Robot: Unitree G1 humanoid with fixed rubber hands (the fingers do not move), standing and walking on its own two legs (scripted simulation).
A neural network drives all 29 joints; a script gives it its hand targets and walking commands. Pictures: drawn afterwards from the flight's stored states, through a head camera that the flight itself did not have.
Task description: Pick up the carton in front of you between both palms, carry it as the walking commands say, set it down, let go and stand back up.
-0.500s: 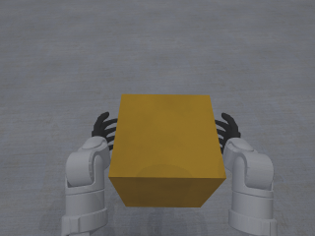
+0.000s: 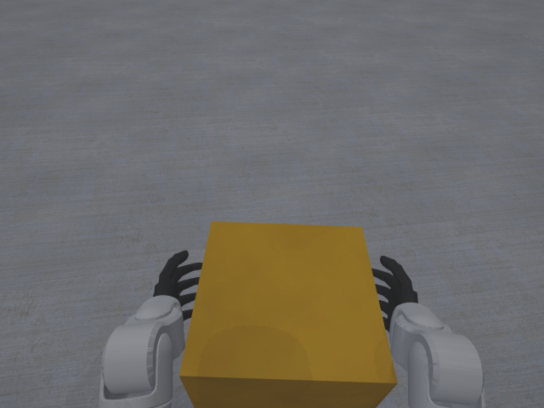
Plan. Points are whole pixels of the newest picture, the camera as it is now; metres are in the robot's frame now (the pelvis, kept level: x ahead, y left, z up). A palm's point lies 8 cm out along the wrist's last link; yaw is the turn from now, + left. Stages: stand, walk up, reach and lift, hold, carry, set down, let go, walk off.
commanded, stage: carry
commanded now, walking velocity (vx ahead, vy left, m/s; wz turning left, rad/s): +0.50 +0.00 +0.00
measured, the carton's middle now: (282, 333) +0.24 +0.00 +0.01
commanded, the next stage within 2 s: none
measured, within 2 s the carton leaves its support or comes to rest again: neither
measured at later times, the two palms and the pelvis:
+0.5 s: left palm (224, 159) +0.56 +0.11 +0.08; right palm (372, 160) +0.58 -0.19 +0.07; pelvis +0.32 -0.05 -0.01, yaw +4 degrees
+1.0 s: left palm (221, 93) +0.85 +0.16 +0.07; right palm (336, 92) +0.85 -0.14 +0.08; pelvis +0.60 +0.00 -0.01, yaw +0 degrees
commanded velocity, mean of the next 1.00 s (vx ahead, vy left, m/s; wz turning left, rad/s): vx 0.30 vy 0.00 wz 0.00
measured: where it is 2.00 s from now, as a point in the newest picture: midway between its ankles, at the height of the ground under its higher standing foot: (277, 319)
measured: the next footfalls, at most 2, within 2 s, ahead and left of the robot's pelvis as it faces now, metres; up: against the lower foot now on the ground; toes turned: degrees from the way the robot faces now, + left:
right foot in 0.36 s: +0.43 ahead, -0.13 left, +0.00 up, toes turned -9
left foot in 0.84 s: +0.72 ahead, +0.10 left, +0.00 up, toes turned -9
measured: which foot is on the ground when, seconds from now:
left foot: down 0.00-0.38, up 0.40-0.82, down 0.84-1.00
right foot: up 0.00-0.34, down 0.36-0.84, up 0.86-1.00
